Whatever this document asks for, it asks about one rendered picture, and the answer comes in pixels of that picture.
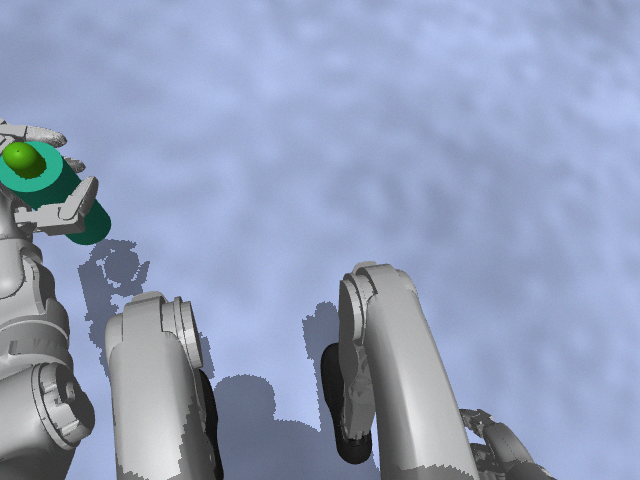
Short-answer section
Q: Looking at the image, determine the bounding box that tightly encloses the right robot arm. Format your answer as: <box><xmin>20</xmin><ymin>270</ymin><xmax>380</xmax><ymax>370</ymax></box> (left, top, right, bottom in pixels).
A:
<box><xmin>505</xmin><ymin>462</ymin><xmax>557</xmax><ymax>480</ymax></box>

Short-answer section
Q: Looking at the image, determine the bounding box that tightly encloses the left robot foot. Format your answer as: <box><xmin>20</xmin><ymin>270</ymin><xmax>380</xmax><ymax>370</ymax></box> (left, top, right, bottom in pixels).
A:
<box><xmin>199</xmin><ymin>369</ymin><xmax>224</xmax><ymax>480</ymax></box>

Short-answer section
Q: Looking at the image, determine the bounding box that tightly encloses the bottle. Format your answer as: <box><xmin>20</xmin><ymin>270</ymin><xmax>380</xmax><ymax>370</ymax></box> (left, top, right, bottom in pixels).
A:
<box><xmin>0</xmin><ymin>141</ymin><xmax>111</xmax><ymax>245</ymax></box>

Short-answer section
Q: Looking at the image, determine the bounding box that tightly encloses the left robot arm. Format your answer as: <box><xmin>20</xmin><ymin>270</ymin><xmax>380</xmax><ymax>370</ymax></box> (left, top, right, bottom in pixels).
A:
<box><xmin>0</xmin><ymin>237</ymin><xmax>95</xmax><ymax>480</ymax></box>

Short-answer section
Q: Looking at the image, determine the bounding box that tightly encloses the right robot hand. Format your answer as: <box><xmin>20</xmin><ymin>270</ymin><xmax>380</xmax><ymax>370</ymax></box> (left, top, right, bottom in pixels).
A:
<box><xmin>459</xmin><ymin>409</ymin><xmax>535</xmax><ymax>480</ymax></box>

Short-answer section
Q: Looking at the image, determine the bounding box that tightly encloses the left robot hand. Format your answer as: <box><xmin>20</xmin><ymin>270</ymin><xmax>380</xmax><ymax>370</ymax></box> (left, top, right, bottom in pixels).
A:
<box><xmin>0</xmin><ymin>118</ymin><xmax>99</xmax><ymax>243</ymax></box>

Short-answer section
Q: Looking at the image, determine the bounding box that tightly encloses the right robot foot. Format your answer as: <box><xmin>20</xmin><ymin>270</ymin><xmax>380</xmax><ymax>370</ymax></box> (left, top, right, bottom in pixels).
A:
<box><xmin>321</xmin><ymin>343</ymin><xmax>372</xmax><ymax>464</ymax></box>

